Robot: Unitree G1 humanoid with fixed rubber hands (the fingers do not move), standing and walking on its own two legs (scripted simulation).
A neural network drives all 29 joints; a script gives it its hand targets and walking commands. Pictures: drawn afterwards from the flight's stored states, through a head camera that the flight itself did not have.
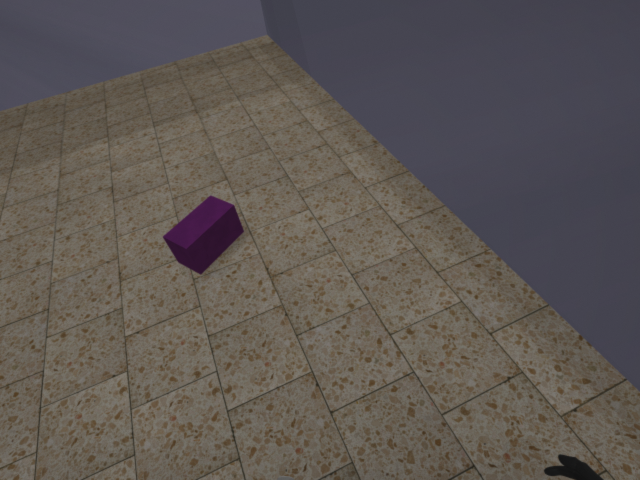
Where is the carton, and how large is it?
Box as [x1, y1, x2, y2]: [163, 195, 243, 273]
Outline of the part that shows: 210,195 163,236 177,260 199,273 201,273 243,231 234,206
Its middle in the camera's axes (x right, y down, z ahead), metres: -0.49 -0.04 +1.69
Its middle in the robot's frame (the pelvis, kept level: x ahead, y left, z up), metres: +1.22 +0.62 -0.68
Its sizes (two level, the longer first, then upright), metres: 0.286 0.145 0.167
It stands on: the floor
